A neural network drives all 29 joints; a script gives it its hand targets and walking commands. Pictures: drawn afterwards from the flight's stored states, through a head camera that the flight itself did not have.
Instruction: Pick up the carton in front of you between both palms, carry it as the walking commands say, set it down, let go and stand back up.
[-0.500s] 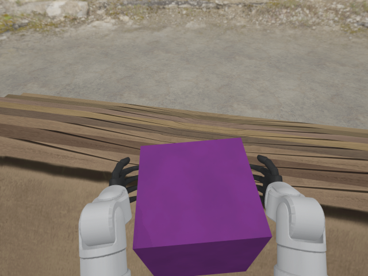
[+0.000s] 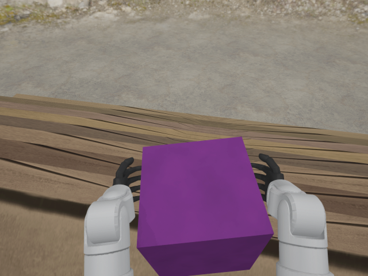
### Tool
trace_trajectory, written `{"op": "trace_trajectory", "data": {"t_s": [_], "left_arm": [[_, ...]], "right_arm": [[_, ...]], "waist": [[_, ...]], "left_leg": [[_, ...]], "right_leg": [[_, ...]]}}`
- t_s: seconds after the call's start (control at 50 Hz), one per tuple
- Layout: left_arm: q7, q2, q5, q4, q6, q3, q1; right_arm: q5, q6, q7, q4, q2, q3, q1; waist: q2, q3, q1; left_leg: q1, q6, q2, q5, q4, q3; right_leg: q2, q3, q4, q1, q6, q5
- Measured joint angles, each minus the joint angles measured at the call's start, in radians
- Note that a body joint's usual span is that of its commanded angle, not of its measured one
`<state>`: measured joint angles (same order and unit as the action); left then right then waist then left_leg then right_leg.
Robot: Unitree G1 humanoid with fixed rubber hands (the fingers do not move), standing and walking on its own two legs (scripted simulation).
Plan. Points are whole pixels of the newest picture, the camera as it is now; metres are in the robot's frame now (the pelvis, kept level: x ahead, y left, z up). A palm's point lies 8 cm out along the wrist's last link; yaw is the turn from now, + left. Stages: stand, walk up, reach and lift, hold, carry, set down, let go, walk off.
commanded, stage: carry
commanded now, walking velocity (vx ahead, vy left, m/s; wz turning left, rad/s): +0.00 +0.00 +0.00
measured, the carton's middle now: (199, 211) +0.27 +0.00 +0.01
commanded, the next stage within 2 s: none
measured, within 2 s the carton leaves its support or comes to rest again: neither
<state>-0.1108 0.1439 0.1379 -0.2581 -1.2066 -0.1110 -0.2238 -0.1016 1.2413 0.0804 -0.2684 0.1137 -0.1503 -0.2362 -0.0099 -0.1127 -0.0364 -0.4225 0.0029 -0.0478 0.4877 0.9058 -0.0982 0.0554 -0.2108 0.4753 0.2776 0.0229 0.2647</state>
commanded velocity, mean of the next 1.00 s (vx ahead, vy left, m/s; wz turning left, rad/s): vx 0.00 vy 0.00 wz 0.00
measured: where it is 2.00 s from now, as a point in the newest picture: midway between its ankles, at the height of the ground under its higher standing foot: (240, 234)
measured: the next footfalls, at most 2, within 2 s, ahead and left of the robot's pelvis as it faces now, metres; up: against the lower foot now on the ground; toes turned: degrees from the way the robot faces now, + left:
left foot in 0.10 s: +0.17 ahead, +0.09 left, +0.00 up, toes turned +7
right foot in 0.82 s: +0.49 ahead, -0.14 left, +0.00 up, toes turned -6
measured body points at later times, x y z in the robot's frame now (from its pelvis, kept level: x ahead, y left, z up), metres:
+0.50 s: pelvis +0.19 -0.01 +0.01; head +0.26 -0.02 +0.46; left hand +0.59 +0.12 +0.11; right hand +0.57 -0.19 +0.11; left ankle +0.14 +0.09 -0.70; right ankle +0.04 -0.10 -0.70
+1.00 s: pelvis +0.39 -0.10 -0.02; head +0.46 -0.13 +0.42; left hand +0.78 +0.02 +0.07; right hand +0.77 -0.28 +0.08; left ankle +0.38 +0.06 -0.70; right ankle +0.50 -0.09 -0.74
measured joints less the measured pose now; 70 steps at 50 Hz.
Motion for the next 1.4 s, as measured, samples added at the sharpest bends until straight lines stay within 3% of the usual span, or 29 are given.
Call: {"op": "trace_trajectory", "data": {"t_s": [0.1, 0.2, 0.3, 0.44, 0.54, 0.62, 0.68, 0.72, 0.76, 0.8, 0.82, 0.84, 0.88, 0.9, 0.96, 0.98, 1.0, 1.04, 1.06, 1.1, 1.14, 1.16, 1.2, 1.22, 1.26, 1.32, 1.34, 1.36, 1.4], "left_arm": [[-0.021, -0.001, -0.032, -0.054, -0.002, -0.046, -0.061], [-0.007, -0.107, -0.062, 0.119, -0.006, -0.027, -0.193], [-0.011, -0.137, -0.075, 0.303, 0.013, -0.037, -0.363], [-0.038, -0.141, -0.08, 0.345, 0.014, -0.078, -0.474], [-0.04, -0.104, -0.067, 0.287, -0.003, -0.128, -0.439], [-0.052, -0.08, -0.062, 0.178, -0.019, -0.164, -0.419], [-0.039, -0.11, -0.067, 0.131, -0.016, -0.191, -0.445], [-0.018, -0.118, -0.057, 0.131, 0.002, -0.2, -0.457], [0.003, -0.105, -0.047, 0.142, 0.008, -0.205, -0.452], [-0.001, -0.064, -0.018, 0.162, 0.01, -0.194, -0.454], [-0.007, -0.05, -0.009, 0.163, 0.006, -0.188, -0.456], [-0.011, -0.037, -0.002, 0.155, 0.015, -0.186, -0.453], [-0.013, -0.03, 0.003, 0.124, 0.035, -0.198, -0.437], [-0.011, -0.035, 0.002, 0.114, 0.033, -0.206, -0.432], [-0.001, -0.078, -0.009, 0.199, 0.014, -0.205, -0.426], [0.002, -0.088, -0.015, 0.235, 0.013, -0.195, -0.425], [0.004, -0.096, -0.019, 0.265, 0.009, -0.186, -0.424], [0.0, -0.113, -0.033, 0.3, -0.006, -0.166, -0.422], [-0.002, -0.121, -0.037, 0.318, -0.011, -0.151, -0.43], [-0.019, -0.128, -0.054, 0.347, -0.008, -0.132, -0.449], [-0.03, -0.128, -0.061, 0.347, -0.005, -0.13, -0.444], [-0.033, -0.123, -0.055, 0.35, -0.006, -0.129, -0.44], [-0.035, -0.125, -0.055, 0.36, -0.017, -0.123, -0.435], [-0.034, -0.127, -0.058, 0.378, -0.014, -0.12, -0.435], [-0.025, -0.129, -0.057, 0.413, 0.001, -0.114, -0.425], [-0.028, -0.142, -0.071, 0.374, -0.004, -0.095, -0.412], [-0.031, -0.155, -0.08, 0.336, -0.012, -0.096, -0.42], [-0.031, -0.162, -0.088, 0.302, -0.017, -0.108, -0.436], [-0.04, -0.162, -0.101, 0.256, -0.011, -0.12, -0.487]], "right_arm": [[0.003, -0.024, -0.003, -0.012, 0.008, -0.01, -0.072], [-0.033, -0.04, 0.01, 0.119, -0.004, -0.001, -0.16], [-0.001, -0.009, 0.026, 0.236, -0.085, -0.01, -0.306], [0.054, -0.024, 0.042, 0.347, -0.137, -0.043, -0.466], [0.064, -0.003, 0.053, 0.347, -0.131, -0.046, -0.488], [0.069, -0.003, 0.058, 0.301, -0.11, -0.053, -0.506], [0.045, -0.038, 0.06, 0.302, -0.074, -0.064, -0.564], [0.028, -0.051, 0.062, 0.288, -0.066, -0.054, -0.573], [0.037, -0.049, 0.069, 0.292, -0.072, -0.051, -0.564], [0.067, -0.033, 0.069, 0.272, -0.101, -0.065, -0.525], [0.085, -0.034, 0.068, 0.264, -0.112, -0.071, -0.508], [0.1, -0.041, 0.068, 0.257, -0.124, -0.07, -0.503], [0.103, -0.06, 0.062, 0.276, -0.129, -0.058, -0.536], [0.098, -0.065, 0.062, 0.296, -0.121, -0.056, -0.553], [0.047, -0.059, 0.063, 0.391, -0.091, -0.054, -0.57], [0.032, -0.046, 0.061, 0.407, -0.091, -0.051, -0.567], [0.02, -0.035, 0.058, 0.427, -0.093, -0.048, -0.568], [0.002, -0.02, 0.055, 0.46, -0.093, -0.042, -0.572], [-0.006, -0.016, 0.048, 0.469, -0.098, -0.046, -0.575], [0.001, -0.03, 0.039, 0.448, -0.104, -0.05, -0.534], [0.02, -0.059, 0.039, 0.43, -0.102, -0.04, -0.482], [0.025, -0.067, 0.039, 0.429, -0.1, -0.038, -0.465], [0.023, -0.066, 0.039, 0.433, -0.09, -0.049, -0.448], [0.015, -0.061, 0.04, 0.438, -0.084, -0.056, -0.445], [-0.002, -0.057, 0.041, 0.458, -0.078, -0.063, -0.447], [0.001, -0.052, 0.042, 0.444, -0.084, -0.05, -0.462], [0.004, -0.051, 0.044, 0.425, -0.084, -0.044, -0.484], [0.009, -0.046, 0.05, 0.402, -0.086, -0.041, -0.514], [0.031, -0.052, 0.042, 0.331, -0.093, -0.061, -0.536]], "waist": [[0.024, 0.057, -0.021], [-0.033, 0.058, -0.006], [-0.021, 0.071, 0.025], [0.003, 0.109, 0.048], [0.025, 0.131, 0.06], [0.019, 0.138, 0.085], [0.038, 0.142, 0.123], [0.037, 0.177, 0.147], [0.023, 0.223, 0.165], [-0.017, 0.235, 0.16], [-0.05, 0.224, 0.164], [-0.043, 0.223, 0.16], [0.025, 0.257, 0.101], [0.039, 0.274, 0.077], [0.009, 0.265, 0.05], [0.006, 0.266, 0.047], [0.011, 0.271, 0.05], [0.024, 0.261, 0.055], [0.042, 0.243, 0.062], [0.004, 0.199, 0.054], [-0.039, 0.163, 0.015], [-0.042, 0.156, 0.006], [-0.058, 0.147, 0.012], [-0.067, 0.148, 0.015], [-0.075, 0.157, 0.016], [-0.064, 0.195, 0.024], [-0.045, 0.217, 0.034], [-0.003, 0.23, 0.057], [0.053, 0.231, 0.107]], "left_leg": [[-0.007, -0.028, 0.015, -0.328, -0.357, -0.048], [0.044, -0.079, 0.046, -0.205, -0.306, -0.09], [0.067, -0.066, 0.049, -0.176, -0.328, -0.081], [0.054, -0.065, 0.032, -0.254, -0.286, -0.071], [0.064, -0.085, 0.014, -0.404, -0.262, -0.058], [0.225, -0.082, 0.024, -0.461, -0.493, -0.039], [0.28, -0.061, 0.024, -0.42, -0.584, 0.022], [0.29, -0.047, 0.039, -0.429, -0.557, 0.071], [0.315, -0.033, 0.057, -0.446, -0.479, 0.097], [0.314, -0.03, 0.083, -0.346, -0.279, 0.076], [0.298, -0.027, 0.104, -0.232, -0.152, 0.077], [0.271, -0.029, 0.098, -0.155, -0.037, 0.104], [0.212, -0.035, 0.072, -0.095, 0.115, 0.176], [0.174, -0.037, 0.077, -0.064, 0.169, 0.203], [0.051, -0.036, 0.081, -0.024, 0.159, 0.189], [0.027, -0.031, 0.07, -0.026, 0.112, 0.169], [0.016, -0.038, 0.055, -0.024, 0.056, 0.142], [0.025, -0.089, 0.036, -0.08, -0.107, 0.077], [0.027, -0.108, 0.032, -0.158, -0.158, 0.078], [-0.001, -0.043, 0.057, -0.102, -0.083, 0.084], [-0.003, 0.01, 0.055, -0.043, -0.063, 0.069], [-0.003, 0.0, 0.041, -0.067, -0.064, 0.072], [-0.012, -0.015, 0.048, -0.009, -0.036, 0.112], [-0.015, -0.017, 0.058, 0.008, -0.01, 0.127], [-0.002, -0.019, 0.069, 0.007, -0.002, 0.125], [0.07, -0.035, 0.076, -0.024, -0.172, 0.062], [0.109, -0.069, 0.072, -0.106, -0.275, 0.042], [0.141, -0.122, 0.059, -0.266, -0.345, 0.049], [0.169, -0.111, 0.032, -0.22, -0.377, 0.097]], "right_leg": [[-0.003, 0.013, 0.073, -0.073, -0.026, 0.117], [0.017, 0.117, 0.172, -0.064, -0.038, 0.229], [0.004, 0.114, 0.108, -0.064, -0.035, 0.163], [0.001, 0.094, 0.124, -0.061, -0.035, 0.068], [-0.012, 0.076, 0.069, -0.106, -0.031, -0.099], [-0.011, 0.058, 0.167, -0.073, -0.013, -0.247], [-0.073, 0.138, 0.512, 0.141, -0.011, 0.201], [-0.093, 0.149, 0.551, 0.278, 0.009, 0.346], [-0.106, 0.147, 0.295, 0.32, 0.003, 0.147], [-0.076, 0.132, -0.011, 0.268, -0.006, -0.334], [-0.044, 0.133, -0.033, 0.242, 0.005, -0.527], [-0.053, 0.146, 0.0, 0.215, -0.025, -0.45], [-0.114, 0.079, 0.075, 0.222, 0.073, -0.392], [-0.142, 0.08, 0.095, 0.219, 0.069, -0.369], [-0.165, 0.061, 0.039, 0.151, 0.173, -0.114], [-0.165, 0.041, 0.016, 0.136, 0.164, -0.14], [-0.17, 0.021, 0.007, 0.125, 0.108, -0.145], [-0.175, 0.003, 0.105, 0.162, -0.115, -0.102], [-0.175, 0.017, 0.246, 0.206, -0.164, -0.026], [-0.144, 0.123, 0.416, 0.226, -0.11, 0.115], [-0.15, 0.133, 0.404, 0.211, 0.063, 0.199], [-0.155, 0.109, 0.374, 0.201, 0.141, 0.154], [-0.163, 0.078, 0.303, 0.167, 0.192, 0.128], [-0.167, 0.072, 0.266, 0.149, 0.187, 0.125], [-0.179, 0.07, 0.181, 0.111, 0.118, 0.083], [-0.2, 0.038, 0.101, 0.097, -0.063, -0.1], [-0.21, 0.025, 0.164, 0.149, -0.143, -0.218], [-0.224, 0.017, 0.33, 0.229, -0.198, -0.17], [-0.223, 0.102, 0.632, 0.362, -0.162, 0.07]]}}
